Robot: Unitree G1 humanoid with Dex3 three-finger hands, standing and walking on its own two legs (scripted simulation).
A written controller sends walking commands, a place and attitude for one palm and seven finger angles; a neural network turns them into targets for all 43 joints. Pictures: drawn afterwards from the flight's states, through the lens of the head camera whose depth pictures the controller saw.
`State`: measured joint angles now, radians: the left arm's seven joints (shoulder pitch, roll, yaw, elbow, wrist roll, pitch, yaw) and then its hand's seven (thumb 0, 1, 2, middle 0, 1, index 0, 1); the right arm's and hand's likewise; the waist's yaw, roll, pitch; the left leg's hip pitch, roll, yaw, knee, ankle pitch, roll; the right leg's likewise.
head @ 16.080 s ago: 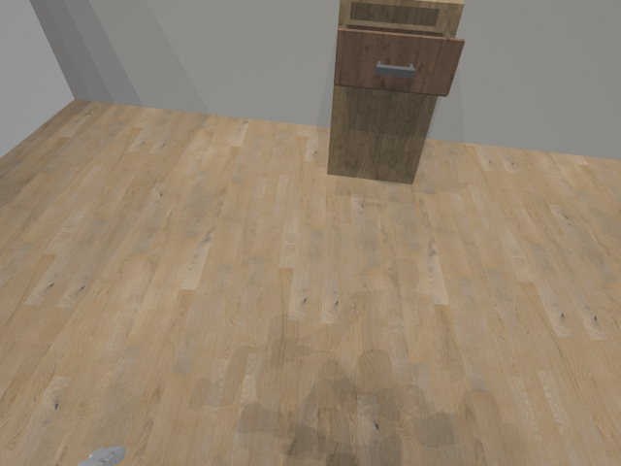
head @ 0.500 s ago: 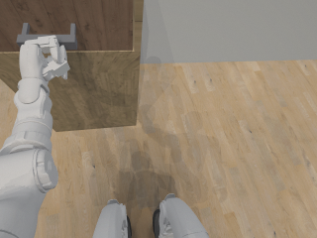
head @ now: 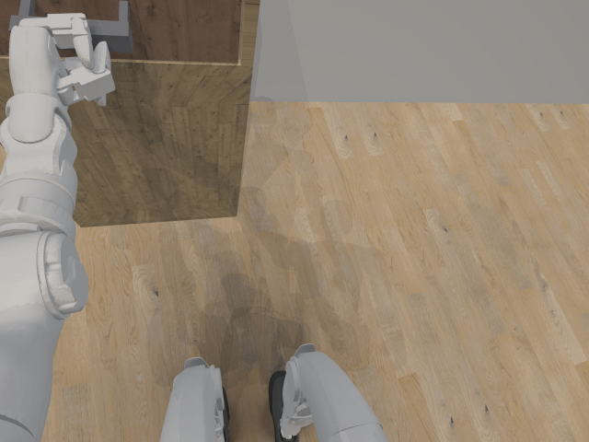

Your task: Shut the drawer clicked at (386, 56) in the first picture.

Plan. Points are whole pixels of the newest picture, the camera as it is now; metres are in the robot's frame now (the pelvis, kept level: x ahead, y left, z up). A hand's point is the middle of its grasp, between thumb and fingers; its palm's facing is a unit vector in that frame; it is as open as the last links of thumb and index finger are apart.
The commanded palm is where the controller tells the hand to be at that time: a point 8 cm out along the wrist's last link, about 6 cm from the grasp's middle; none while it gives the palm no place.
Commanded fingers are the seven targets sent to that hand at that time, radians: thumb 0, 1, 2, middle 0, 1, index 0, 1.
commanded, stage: pull the fist back off the drawer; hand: left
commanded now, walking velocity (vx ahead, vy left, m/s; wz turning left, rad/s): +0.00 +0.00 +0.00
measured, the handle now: (76, 20) +0.64 +0.20 +0.07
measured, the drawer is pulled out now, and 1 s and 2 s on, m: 0.00 0.00 0.00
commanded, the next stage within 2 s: draw the hand back to the body in 0.64 s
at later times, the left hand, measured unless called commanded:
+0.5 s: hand (113, 74) +0.56 +0.15 +0.07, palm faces +0.05 -1.00 -0.03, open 3.1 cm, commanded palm +0.54 +0.18 +0.07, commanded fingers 0.00 0.90 0.90 -1.40 -1.60 -1.40 -1.60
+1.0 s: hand (66, 92) +0.49 +0.18 +0.12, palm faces +0.05 -1.00 -0.05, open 3.2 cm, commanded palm +0.45 +0.22 +0.13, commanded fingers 0.00 0.90 0.90 -1.40 -1.60 -1.40 -1.60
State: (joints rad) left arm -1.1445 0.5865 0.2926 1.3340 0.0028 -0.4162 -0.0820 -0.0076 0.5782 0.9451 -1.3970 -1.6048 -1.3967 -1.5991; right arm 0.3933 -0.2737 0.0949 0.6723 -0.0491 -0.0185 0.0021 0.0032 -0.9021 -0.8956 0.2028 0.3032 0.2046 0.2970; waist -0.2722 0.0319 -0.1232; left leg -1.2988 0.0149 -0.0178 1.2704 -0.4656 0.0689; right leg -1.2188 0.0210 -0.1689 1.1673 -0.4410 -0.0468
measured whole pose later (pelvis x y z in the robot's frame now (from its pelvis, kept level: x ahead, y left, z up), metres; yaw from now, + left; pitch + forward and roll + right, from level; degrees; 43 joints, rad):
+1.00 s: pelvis +0.08 -0.01 +0.06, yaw -1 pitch +20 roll -3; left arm -0.38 0.34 0.30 0.59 -0.18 -0.33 -0.15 0.01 0.87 0.89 -1.39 -1.60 -1.39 -1.60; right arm 0.38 -0.25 0.03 0.55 0.04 0.08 0.03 0.01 -0.90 -0.90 0.20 0.30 0.20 0.30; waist -0.11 0.03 -0.16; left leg -0.83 0.02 0.05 0.97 -0.48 0.05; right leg -0.80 0.06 -0.07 0.90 -0.45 -0.04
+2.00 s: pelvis +0.07 -0.01 +0.12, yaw +2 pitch -4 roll -1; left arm 0.56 0.35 0.30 -0.48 -0.09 -0.10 0.10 0.01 0.89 0.90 -1.40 -1.60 -1.40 -1.60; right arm 0.23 -0.24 0.04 0.59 0.02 -0.08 -0.05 0.01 -0.90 -0.90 0.20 0.30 0.20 0.30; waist 0.05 0.07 -0.01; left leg -0.11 -0.03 0.03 0.46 -0.28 0.04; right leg -0.08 0.03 -0.07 0.42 -0.27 -0.04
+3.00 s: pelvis -0.01 +0.00 +0.11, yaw +2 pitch +0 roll -2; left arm 0.63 0.37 0.36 -0.58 -0.02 -0.21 0.14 0.01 0.89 0.89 -1.40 -1.60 -1.40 -1.60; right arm 0.21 -0.22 0.00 0.54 0.00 -0.04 -0.07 0.01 -0.90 -0.90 0.20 0.30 0.20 0.30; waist 0.00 0.03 0.02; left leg -0.40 -0.03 0.02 0.61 -0.24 0.07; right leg -0.34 0.02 -0.09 0.52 -0.19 -0.03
